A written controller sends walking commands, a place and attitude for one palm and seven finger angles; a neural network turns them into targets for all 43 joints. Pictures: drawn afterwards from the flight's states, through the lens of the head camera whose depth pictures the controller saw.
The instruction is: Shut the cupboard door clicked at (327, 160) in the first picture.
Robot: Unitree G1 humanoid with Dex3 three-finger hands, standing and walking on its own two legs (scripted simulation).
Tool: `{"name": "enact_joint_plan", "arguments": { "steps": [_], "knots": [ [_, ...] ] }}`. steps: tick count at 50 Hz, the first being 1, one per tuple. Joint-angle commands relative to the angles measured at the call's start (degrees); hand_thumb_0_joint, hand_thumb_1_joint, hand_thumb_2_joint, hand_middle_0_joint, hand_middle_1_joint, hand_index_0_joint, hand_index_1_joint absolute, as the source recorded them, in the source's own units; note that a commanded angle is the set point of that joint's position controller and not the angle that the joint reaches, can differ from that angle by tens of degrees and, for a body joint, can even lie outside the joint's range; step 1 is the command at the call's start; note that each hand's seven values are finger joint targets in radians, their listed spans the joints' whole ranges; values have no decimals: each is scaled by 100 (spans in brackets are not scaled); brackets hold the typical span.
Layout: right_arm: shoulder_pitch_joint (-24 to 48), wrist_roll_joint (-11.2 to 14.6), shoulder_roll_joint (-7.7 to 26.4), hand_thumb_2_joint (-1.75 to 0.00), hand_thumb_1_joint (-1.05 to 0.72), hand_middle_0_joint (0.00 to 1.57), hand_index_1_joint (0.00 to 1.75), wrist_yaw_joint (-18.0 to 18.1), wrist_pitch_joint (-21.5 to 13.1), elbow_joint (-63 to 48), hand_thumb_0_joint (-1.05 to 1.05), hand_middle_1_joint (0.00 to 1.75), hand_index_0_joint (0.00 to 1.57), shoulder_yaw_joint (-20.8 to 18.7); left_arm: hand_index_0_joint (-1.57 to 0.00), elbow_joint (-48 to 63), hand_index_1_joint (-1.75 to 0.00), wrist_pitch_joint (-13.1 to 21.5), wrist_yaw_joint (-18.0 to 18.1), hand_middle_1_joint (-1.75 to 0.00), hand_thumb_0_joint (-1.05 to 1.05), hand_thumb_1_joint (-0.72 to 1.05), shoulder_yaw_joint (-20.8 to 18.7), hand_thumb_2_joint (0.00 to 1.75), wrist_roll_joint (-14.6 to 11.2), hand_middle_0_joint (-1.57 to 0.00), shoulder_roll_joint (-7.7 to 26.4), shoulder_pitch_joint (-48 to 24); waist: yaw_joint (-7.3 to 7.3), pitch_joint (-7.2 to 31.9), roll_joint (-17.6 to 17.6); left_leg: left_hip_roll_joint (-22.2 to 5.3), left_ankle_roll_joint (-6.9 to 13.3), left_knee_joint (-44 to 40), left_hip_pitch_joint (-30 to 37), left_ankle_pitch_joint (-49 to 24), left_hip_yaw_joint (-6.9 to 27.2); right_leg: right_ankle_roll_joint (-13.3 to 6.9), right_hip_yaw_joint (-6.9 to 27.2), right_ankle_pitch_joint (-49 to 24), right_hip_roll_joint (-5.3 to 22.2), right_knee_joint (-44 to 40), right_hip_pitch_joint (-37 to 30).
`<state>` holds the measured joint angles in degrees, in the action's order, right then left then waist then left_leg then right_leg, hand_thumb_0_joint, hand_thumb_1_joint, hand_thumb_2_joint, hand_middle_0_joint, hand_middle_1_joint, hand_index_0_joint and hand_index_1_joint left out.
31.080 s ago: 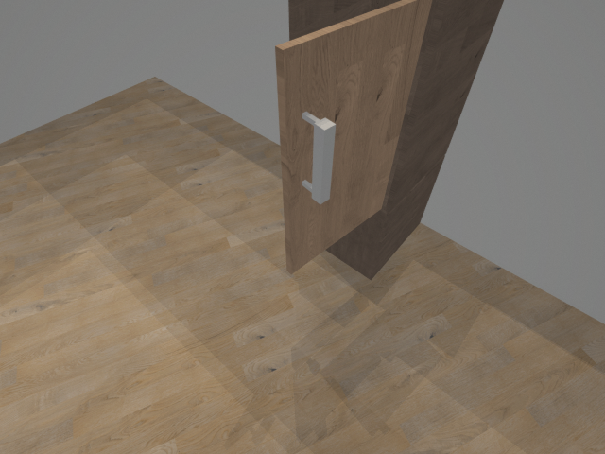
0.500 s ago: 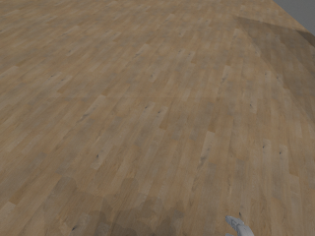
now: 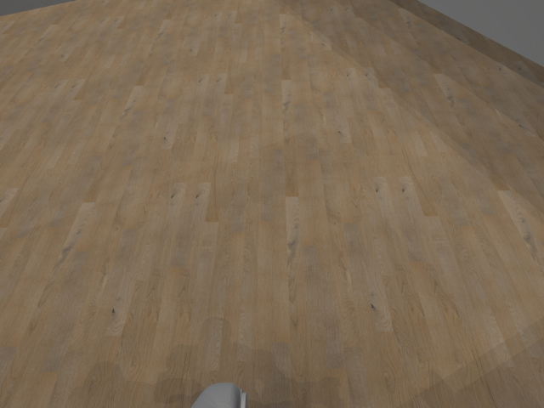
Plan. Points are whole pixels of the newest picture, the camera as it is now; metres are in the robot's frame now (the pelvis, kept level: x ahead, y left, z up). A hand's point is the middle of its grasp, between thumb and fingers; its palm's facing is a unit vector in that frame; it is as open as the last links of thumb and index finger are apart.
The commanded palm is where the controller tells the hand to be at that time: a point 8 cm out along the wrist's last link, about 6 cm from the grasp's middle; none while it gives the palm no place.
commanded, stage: turn to face it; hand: left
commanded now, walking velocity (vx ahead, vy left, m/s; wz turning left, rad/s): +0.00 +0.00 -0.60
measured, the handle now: out of the picture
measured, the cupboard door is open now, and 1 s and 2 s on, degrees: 54 54 54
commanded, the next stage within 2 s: none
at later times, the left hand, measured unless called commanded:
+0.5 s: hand (154, 385) +0.17 +0.23 -0.16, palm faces -0.25 -0.95 -0.21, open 7.4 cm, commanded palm none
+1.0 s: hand (210, 386) +0.17 +0.13 -0.15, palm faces -0.52 -0.82 -0.23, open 7.4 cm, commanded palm none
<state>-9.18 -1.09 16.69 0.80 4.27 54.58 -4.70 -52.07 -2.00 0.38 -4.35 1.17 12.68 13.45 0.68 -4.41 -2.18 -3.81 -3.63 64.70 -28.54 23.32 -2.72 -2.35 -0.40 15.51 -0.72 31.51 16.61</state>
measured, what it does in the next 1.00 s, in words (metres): steps on the spot, turning right: left foot, then right foot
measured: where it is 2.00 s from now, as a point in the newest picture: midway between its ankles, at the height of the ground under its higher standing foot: outside the picture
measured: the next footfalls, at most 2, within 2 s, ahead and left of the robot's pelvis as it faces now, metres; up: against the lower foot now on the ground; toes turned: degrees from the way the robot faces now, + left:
left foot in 0.28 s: +0.08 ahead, +0.15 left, +0.00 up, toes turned -9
right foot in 0.68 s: -0.02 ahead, -0.10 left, +0.00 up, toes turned -30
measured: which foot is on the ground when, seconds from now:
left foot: up 0.00-0.26, down 0.28-0.68, up 0.70-1.00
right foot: down 0.00-0.28, up 0.30-0.66, down 0.68-1.00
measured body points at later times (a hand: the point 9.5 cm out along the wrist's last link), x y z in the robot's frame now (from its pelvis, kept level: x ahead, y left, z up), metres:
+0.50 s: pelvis +0.01 +0.05 +0.01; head +0.06 +0.06 +0.45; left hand +0.18 +0.28 -0.14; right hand +0.01 -0.21 -0.12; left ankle +0.04 +0.16 -0.73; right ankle -0.06 -0.08 -0.65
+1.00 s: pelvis +0.01 +0.01 +0.00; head +0.04 -0.03 +0.45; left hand +0.20 +0.17 -0.14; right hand -0.06 -0.27 -0.14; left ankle +0.09 +0.13 -0.67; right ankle -0.06 -0.08 -0.73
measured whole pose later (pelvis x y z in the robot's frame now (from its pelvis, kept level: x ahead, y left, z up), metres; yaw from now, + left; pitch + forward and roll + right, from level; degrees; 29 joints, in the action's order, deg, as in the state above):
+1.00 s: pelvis +0.01 +0.01 +0.00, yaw -34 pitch +1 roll +0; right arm -7.8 -0.9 14.7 0.6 3.6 50.8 -3.1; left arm -51.1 -2.0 -0.3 -2.7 1.1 11.3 12.3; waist 0.4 -4.9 -0.5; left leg -3.8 -5.7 56.3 -28.5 22.2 -0.3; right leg -2.0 3.9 14.7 -2.6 27.4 13.9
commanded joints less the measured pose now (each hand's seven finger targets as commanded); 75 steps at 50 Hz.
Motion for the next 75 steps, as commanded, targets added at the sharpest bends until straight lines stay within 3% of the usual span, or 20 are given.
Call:
{"name": "enact_joint_plan", "arguments": {
  "steps": [1,8,12,14,15,16,20,28,32,33,34,35,41,51,55,56,57,58,64,75],
  "knots": [
    [149,9,132,-90,-90,20,30,-2,-242,-557,0,30,20,27,-20,413,-30,142,50,-30,0,90,-202,90,15,-20,1015,93,43,805,784,-32,-100,-307,-435,-316,298,-681,1508,-2109,1309,-1163,-1143],
    [272,73,151,-90,-90,20,30,69,-291,-758,0,30,20,83,-20,437,-30,62,31,-30,0,90,-265,90,56,-20,1249,94,140,690,1030,156,-94,-1824,141,149,270,-917,2137,-2475,1362,-965,-932],
    [-512,107,207,-90,-90,20,30,121,-386,-563,0,30,20,77,-20,570,-30,-21,16,-30,0,90,-262,90,-2,-20,1146,-441,-264,807,1011,262,-2,-3877,1848,-1024,198,-371,2051,-1821,885,-440,78],
    [-649,-19,1103,-90,-90,20,30,161,-480,-618,0,30,20,-61,-20,754,-30,-50,-73,-30,0,90,-128,90,-111,-20,571,-323,-262,838,-1478,-1846,757,-4999,2865,-1670,2260,294,694,1327,-424,1341,1666],
    [-757,-55,1163,-90,-90,20,30,183,-439,-662,0,30,20,-58,-20,807,-30,-53,-87,-30,0,90,-136,90,-38,-20,734,-575,-384,711,-1194,-2395,1246,-4937,2364,-2284,2465,373,409,2051,-200,2520,1555],
    [-527,-70,1027,-90,-90,20,30,186,-427,-805,0,30,20,-1,-20,890,-30,-38,-116,-30,0,90,-152,90,-13,-20,749,-501,-208,585,-611,-2333,1383,-4817,1961,-2463,2139,431,414,1807,44,3005,1410],
    [-131,-79,629,-90,-90,20,30,206,-454,-862,0,30,20,98,-20,646,-30,-165,-239,-30,0,90,-209,90,-8,-20,653,-419,-7,519,-844,-1473,1108,-4541,2105,-3444,684,611,176,1100,161,3659,1505],
    [-648,-74,754,-90,-90,20,30,128,-408,-569,0,30,20,-49,-20,799,-30,-142,-299,-30,0,90,-104,90,-14,-20,422,-891,-324,637,-1081,-1588,1087,-4184,2552,-3549,-8,552,-426,1036,172,1595,876],
    [-370,-30,870,-90,-90,20,30,69,-370,-604,0,30,20,-128,-20,615,-30,-53,-265,-30,0,90,-142,90,-21,-20,588,-297,16,789,-895,-1541,667,-3310,1974,-2999,-389,330,-553,-128,87,-268,-489],
    [-279,24,746,-90,-90,20,30,34,-363,-664,0,30,20,-117,-20,458,-30,3,-230,-30,0,90,-202,90,14,-20,925,182,249,941,-102,-1228,353,-2543,1376,-2131,-655,193,-107,-945,415,-937,-1312],
    [-111,54,229,-90,-90,20,30,16,-347,-914,0,30,20,10,-20,353,-30,89,-145,-30,0,90,-322,90,77,-20,1569,455,413,806,1902,-348,-17,-1259,-256,789,-958,-359,1866,-2724,1843,-1337,-2103],
    [140,28,294,-90,-90,20,30,62,-273,-1071,0,30,20,55,-20,290,-30,63,-67,-30,0,90,-346,90,-5,-20,1779,642,510,802,2060,-101,-54,-189,-672,1522,-263,-886,2428,-3951,2372,-1177,-1745],
    [-50,21,284,-90,-90,20,30,17,-209,-713,0,30,20,34,-20,592,-30,112,43,-30,0,90,-187,90,-21,-20,1082,-337,-83,687,1077,-229,-170,151,-478,-216,278,-696,1219,-2991,1334,-1028,-1093],
    [390,75,176,-90,-90,20,30,57,-286,-989,0,30,20,49,-20,500,-30,84,17,-30,0,90,-266,90,58,-20,1215,16,112,639,1026,153,-125,-1775,111,148,272,-927,2228,-2681,1343,-899,-911],
    [-301,119,249,-90,-90,20,30,122,-378,-781,0,30,20,59,-20,560,-30,20,14,-30,0,90,-264,90,-12,-20,1159,-378,-260,868,1079,257,-27,-3759,1699,-1030,227,-399,2146,-2458,908,-307,-169],
    [-407,88,512,-90,-90,20,30,139,-432,-739,0,30,20,14,-20,609,-30,-6,5,-30,0,90,-209,90,-54,-20,877,-315,-262,937,280,-354,136,-4454,2482,-1303,769,-98,1779,-1452,365,179,576],
    [-556,-3,1065,-90,-90,20,30,152,-480,-795,0,30,20,-70,-20,694,-30,-14,-55,-30,0,90,-142,90,-114,-20,576,-117,-262,1136,-1320,-1816,723,-4699,3179,-2411,2108,256,856,1050,-394,1357,1522],
    [-711,-36,1162,-90,-90,20,30,177,-428,-802,0,30,20,-66,-20,739,-30,-15,-62,-30,0,90,-142,90,-50,-20,695,-303,-367,977,-1320,-2455,1249,-4628,2757,-3209,2338,364,431,2170,-231,2600,1541],
    [-251,-62,609,-90,-90,20,30,220,-454,-912,0,30,20,84,-20,539,-30,-144,-233,-30,0,90,-189,90,-2,-20,638,-289,-79,711,-728,-1478,1076,-4319,2613,-4163,464,634,148,1072,166,3647,1665],
    [-625,-78,814,-90,-90,20,30,90,-412,-567,0,30,20,-70,-20,733,-30,-158,-285,-30,0,90,-93,90,-2,-20,463,-882,-285,487,-1095,-1766,1065,-4266,2234,-3109,-177,492,-453,949,239,1528,719]
  ]
}}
